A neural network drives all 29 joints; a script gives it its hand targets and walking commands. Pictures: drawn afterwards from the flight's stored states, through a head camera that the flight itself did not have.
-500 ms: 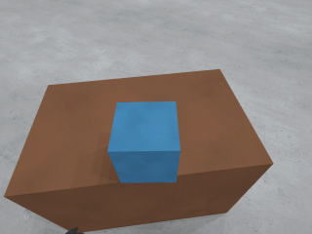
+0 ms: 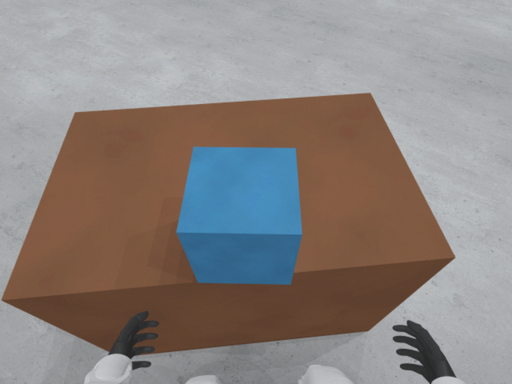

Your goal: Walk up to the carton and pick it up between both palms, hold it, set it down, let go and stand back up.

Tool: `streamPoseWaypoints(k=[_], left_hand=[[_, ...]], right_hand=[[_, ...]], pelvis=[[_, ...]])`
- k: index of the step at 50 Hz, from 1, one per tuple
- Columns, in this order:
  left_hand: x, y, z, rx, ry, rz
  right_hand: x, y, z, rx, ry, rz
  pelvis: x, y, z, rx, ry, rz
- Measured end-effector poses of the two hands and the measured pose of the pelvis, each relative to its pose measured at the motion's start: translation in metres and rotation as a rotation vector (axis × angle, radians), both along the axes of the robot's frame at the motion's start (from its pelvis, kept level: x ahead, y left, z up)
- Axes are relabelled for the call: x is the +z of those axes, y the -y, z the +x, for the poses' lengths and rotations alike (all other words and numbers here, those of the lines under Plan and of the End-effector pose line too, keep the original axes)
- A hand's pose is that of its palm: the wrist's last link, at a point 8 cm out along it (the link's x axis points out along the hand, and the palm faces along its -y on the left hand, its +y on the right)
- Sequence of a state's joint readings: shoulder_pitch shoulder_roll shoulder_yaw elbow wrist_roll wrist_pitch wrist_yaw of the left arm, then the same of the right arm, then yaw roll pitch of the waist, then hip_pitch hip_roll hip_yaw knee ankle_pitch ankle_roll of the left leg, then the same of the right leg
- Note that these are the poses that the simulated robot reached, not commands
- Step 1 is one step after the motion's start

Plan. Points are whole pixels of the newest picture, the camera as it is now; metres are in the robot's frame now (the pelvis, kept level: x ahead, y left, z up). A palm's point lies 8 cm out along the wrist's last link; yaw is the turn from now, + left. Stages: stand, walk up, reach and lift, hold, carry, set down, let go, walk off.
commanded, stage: reach and lift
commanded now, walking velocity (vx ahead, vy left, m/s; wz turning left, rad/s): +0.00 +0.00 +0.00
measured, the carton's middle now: (244, 218) +0.39 +0.04 -0.03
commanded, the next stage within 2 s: none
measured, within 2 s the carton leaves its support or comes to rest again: neither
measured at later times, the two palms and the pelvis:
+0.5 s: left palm (101, 350) +0.17 +0.26 -0.05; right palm (407, 358) +0.16 -0.20 -0.06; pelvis +0.03 +0.01 +0.02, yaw +0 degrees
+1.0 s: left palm (104, 354) +0.17 +0.24 -0.03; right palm (400, 351) +0.17 -0.18 -0.03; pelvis +0.03 +0.01 +0.03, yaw +1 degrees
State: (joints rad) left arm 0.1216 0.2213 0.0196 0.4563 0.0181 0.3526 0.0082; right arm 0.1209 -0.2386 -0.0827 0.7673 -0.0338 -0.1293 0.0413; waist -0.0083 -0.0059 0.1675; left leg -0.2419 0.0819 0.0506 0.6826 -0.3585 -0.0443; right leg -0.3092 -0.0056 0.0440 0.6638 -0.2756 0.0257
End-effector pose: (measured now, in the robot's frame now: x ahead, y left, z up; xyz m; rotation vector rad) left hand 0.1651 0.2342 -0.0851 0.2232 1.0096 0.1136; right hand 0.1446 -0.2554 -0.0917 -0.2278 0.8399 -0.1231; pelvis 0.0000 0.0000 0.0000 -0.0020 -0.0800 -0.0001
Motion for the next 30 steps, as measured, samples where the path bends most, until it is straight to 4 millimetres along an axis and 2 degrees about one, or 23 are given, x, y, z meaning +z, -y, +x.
streamPoseWaypoints(k=[6, 12, 20, 30], left_hand=[[0.01, 0.004, 0.007, 0.032, 0.051, -0.024], [0.014, -0.009, 0.008, 0.042, 0.077, -0.014], [0.026, -0.022, 0.009, 0.044, 0.16, -0.021], [0.037, -0.017, 0.012, 0.023, 0.277, -0.066]], right_hand=[[0.014, -0.005, 0.002, 0.0, 0.016, -0.003], [0.019, -0.015, 0.005, -0.018, 0.049, 0.011], [0.026, -0.041, 0.013, -0.009, 0.114, 0.054], [0.039, -0.057, 0.021, -0.027, 0.207, 0.085]], pelvis=[[0.01, 0.005, 0.014, 0.012, 0.006, 0.004], [0.015, 0.004, 0.021, 0.013, 0.004, 0.003], [0.021, -0.002, 0.027, 0.008, 0.009, -0.005], [0.024, -0.011, 0.032, 0.006, 0.043, -0.01]])
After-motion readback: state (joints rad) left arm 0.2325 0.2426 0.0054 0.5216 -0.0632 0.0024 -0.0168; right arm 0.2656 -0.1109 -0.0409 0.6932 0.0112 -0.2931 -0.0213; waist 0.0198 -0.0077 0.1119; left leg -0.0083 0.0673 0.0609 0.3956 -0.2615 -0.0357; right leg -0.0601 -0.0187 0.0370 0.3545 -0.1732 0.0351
